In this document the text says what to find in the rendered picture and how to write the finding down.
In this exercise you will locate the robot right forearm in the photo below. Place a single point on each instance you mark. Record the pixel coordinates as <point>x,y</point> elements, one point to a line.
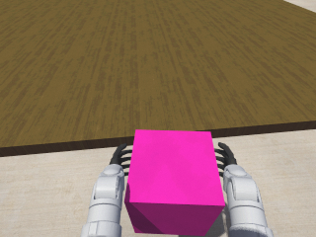
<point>245,206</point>

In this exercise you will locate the robot left forearm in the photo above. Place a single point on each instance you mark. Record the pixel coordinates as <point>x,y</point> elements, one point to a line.
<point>105,206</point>

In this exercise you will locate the carton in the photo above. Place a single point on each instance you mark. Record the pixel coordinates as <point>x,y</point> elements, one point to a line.
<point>173,184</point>

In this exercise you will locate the robot left hand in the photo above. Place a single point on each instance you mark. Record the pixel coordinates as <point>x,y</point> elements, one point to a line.
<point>117,157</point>

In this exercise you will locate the robot right hand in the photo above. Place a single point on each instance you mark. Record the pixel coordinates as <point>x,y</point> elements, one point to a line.
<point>227,159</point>

